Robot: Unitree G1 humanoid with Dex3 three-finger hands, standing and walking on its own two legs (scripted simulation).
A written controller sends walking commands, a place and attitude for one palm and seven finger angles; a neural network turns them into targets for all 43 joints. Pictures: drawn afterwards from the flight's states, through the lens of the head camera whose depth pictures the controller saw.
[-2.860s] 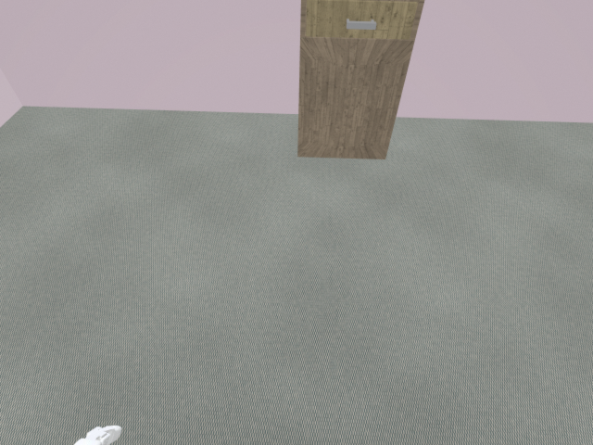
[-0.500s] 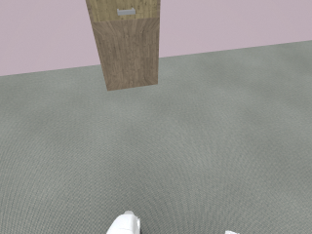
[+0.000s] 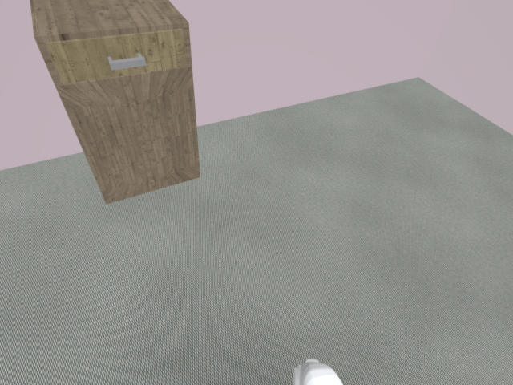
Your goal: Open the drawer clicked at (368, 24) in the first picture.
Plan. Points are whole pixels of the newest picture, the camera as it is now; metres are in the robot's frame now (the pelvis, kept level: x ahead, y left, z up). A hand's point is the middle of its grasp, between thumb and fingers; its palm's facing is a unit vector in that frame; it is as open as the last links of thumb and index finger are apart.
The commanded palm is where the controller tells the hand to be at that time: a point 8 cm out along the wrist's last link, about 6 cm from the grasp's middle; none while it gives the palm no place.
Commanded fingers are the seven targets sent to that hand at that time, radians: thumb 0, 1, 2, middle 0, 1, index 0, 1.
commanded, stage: walk to a spot facing it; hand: left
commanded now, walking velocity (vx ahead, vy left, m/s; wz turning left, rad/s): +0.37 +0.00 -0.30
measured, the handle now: (126, 60) +1.13 +0.51 -0.06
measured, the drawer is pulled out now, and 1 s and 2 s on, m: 0.00 0.00 0.00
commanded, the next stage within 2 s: turn to face it in 0.88 s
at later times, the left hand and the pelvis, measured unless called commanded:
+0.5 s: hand (189, 313) +0.29 +0.14 -0.18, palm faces -0.07 -0.97 -0.23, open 7.1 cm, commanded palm none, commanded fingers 0.00 0.90 0.90 -0.20 -0.30 -0.20 -0.30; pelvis +0.23 -0.05 -0.01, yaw -6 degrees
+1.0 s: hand (198, 230) +0.50 +0.16 -0.18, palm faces -0.11 -0.98 -0.17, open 7.4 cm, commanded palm none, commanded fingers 0.00 0.90 0.90 -0.20 -0.30 -0.20 -0.30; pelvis +0.45 -0.02 +0.00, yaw -12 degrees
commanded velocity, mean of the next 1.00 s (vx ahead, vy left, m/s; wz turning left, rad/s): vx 0.31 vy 0.00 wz -0.19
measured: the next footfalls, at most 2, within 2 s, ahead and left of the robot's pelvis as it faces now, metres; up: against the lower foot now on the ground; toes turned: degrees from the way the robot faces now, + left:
right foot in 0.28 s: +0.23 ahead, -0.11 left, +0.00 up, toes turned -14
left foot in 0.72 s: +0.52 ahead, +0.08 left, +0.00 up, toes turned +5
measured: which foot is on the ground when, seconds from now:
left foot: down 0.00-0.28, up 0.30-0.70, down 0.72-1.00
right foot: up 0.00-0.26, down 0.28-0.74, up 0.76-1.00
